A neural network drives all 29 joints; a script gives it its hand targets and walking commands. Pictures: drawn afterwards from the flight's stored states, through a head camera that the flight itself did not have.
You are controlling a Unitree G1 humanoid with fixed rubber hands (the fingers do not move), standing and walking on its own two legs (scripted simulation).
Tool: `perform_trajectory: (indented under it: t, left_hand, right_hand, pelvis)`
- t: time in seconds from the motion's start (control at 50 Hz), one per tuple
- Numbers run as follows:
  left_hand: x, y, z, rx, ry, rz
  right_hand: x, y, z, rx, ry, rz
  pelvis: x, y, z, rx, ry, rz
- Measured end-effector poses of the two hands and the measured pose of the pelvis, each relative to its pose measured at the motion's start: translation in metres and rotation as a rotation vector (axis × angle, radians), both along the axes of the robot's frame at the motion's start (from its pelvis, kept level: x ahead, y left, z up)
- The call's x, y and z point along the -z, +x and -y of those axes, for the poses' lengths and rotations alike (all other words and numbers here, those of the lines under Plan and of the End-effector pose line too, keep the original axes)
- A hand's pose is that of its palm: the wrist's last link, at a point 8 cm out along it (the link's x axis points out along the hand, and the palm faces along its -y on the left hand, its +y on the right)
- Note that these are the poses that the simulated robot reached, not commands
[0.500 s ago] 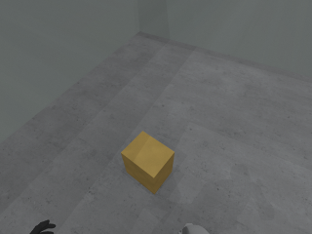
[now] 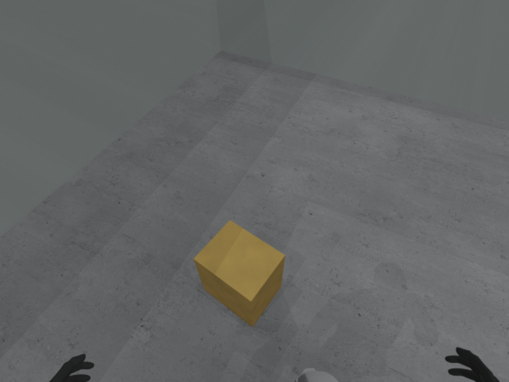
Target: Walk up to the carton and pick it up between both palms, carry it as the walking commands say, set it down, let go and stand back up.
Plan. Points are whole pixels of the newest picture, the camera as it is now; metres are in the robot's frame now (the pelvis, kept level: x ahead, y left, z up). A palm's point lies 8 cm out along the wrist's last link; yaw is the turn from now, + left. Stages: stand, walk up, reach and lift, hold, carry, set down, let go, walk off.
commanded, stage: walk up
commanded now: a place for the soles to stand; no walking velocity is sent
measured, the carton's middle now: (241, 274) +0.56 +0.08 -0.60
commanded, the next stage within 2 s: none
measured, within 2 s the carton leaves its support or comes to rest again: neither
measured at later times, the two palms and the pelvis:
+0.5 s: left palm out of the picture +0.08 +0.38 -0.05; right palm out of the picture +0.12 -0.32 -0.06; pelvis +0.00 +0.03 +0.02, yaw -6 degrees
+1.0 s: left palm out of the picture +0.30 +0.48 -0.02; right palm out of the picture +0.02 -0.16 -0.09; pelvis +0.08 +0.18 +0.00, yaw -18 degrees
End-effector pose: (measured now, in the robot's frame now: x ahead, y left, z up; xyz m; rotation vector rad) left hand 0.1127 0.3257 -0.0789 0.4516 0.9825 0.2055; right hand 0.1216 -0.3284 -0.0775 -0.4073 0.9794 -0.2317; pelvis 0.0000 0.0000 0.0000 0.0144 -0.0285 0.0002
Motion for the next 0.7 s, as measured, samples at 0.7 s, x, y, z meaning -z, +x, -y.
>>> perform_trajectory:
  t: [0.7]
  left_hand:
    - [-0.057,0.017,-0.171,0.086,0.327,-0.083]
  right_hand:
    - [-0.014,-0.039,-0.057,0.130,-0.026,0.007]
  pelvis:
    - [0.000,0.019,-0.113,0.166,-0.025,-0.021]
